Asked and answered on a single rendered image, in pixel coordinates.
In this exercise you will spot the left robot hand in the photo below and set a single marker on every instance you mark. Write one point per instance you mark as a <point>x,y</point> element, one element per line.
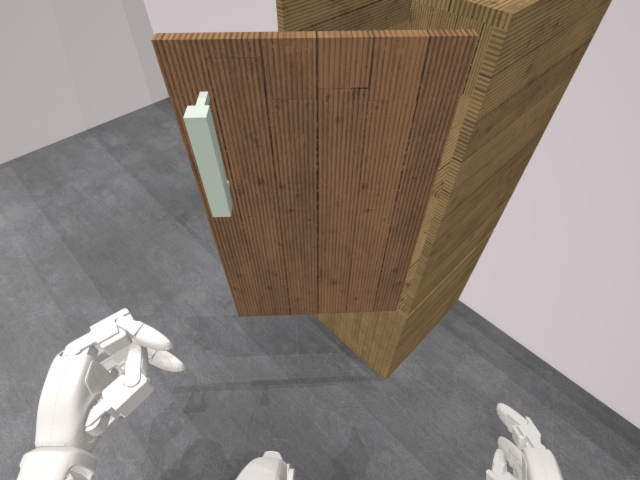
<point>68,414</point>

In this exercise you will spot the cupboard door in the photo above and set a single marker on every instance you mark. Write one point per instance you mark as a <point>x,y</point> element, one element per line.
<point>331,142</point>

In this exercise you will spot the right robot hand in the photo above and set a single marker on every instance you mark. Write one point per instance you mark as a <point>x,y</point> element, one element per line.
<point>534,463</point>

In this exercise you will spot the handle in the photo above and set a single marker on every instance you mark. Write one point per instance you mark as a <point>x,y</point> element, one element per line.
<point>201,131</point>

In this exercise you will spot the robot left thigh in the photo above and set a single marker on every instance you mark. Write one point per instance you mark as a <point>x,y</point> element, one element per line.
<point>267,468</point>

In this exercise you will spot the robot left forearm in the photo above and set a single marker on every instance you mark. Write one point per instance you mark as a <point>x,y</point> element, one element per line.
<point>57,463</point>

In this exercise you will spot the left robot shin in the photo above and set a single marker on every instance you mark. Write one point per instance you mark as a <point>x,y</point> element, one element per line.
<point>272,454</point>

